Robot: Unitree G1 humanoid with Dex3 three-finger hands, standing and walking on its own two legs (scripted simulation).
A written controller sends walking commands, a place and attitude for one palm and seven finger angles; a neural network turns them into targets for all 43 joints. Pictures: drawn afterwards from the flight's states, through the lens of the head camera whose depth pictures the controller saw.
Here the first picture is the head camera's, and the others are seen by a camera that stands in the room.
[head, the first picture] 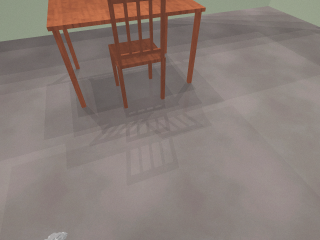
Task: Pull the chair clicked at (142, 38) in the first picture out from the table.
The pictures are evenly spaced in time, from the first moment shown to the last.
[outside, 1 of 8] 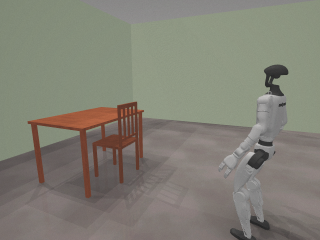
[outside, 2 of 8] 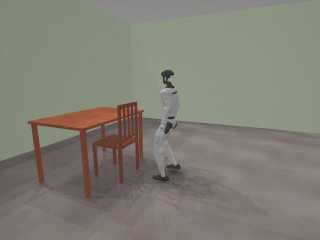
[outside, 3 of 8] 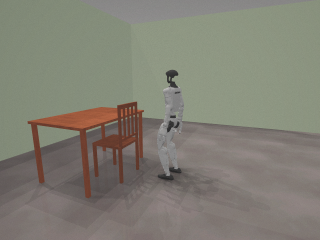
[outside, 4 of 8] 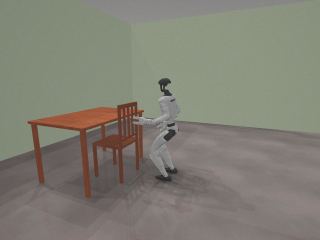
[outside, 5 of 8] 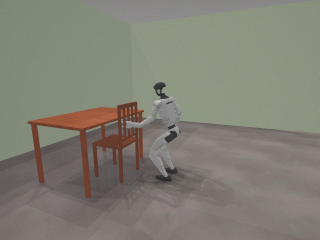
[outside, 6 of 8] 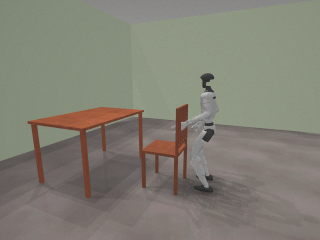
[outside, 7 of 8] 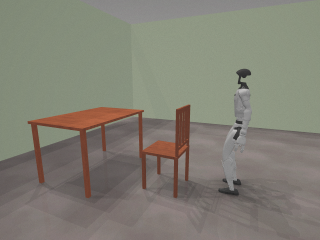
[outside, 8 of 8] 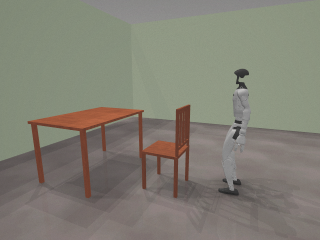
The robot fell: no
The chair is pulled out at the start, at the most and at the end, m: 0.00 0.68 0.68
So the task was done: yes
